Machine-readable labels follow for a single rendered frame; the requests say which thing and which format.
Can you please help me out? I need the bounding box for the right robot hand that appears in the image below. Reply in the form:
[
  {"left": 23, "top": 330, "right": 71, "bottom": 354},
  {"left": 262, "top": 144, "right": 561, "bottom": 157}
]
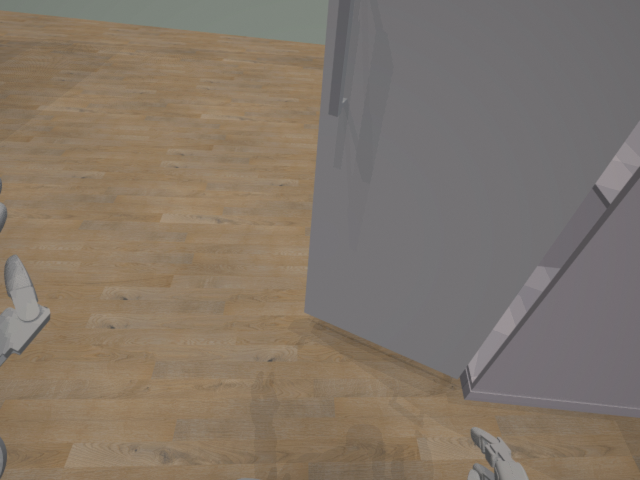
[{"left": 467, "top": 427, "right": 529, "bottom": 480}]

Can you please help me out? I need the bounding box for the left robot hand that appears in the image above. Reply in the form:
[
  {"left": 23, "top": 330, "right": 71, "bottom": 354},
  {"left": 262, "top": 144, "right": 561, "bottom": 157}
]
[{"left": 0, "top": 178, "right": 50, "bottom": 366}]

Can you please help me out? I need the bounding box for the handle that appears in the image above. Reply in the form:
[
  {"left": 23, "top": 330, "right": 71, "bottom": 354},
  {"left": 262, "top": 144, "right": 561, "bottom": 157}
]
[{"left": 328, "top": 0, "right": 355, "bottom": 117}]

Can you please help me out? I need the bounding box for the fridge door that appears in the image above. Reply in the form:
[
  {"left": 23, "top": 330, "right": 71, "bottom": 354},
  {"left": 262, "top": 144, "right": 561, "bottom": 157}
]
[{"left": 304, "top": 0, "right": 640, "bottom": 380}]

